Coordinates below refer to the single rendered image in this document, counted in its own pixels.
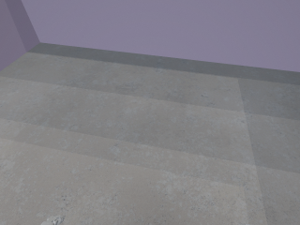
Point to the robot left hand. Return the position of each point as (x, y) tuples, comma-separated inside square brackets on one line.
[(54, 220)]

